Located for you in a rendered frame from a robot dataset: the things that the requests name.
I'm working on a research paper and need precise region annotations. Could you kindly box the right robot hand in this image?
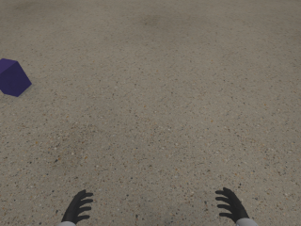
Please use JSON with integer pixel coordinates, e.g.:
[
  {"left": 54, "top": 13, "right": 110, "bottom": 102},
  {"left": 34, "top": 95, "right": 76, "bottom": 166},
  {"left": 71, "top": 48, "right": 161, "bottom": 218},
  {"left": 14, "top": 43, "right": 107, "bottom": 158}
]
[{"left": 215, "top": 187, "right": 249, "bottom": 223}]

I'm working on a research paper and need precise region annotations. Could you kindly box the left robot hand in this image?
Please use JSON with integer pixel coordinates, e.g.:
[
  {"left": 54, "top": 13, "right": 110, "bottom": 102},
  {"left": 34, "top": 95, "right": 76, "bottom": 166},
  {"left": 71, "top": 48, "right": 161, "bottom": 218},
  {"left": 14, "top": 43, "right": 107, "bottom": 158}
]
[{"left": 61, "top": 189, "right": 93, "bottom": 225}]

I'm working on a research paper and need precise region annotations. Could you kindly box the carton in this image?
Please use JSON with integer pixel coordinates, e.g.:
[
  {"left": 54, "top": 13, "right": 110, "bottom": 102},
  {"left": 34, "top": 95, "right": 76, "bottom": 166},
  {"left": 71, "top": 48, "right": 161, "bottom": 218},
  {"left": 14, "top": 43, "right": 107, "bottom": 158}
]
[{"left": 0, "top": 58, "right": 32, "bottom": 97}]

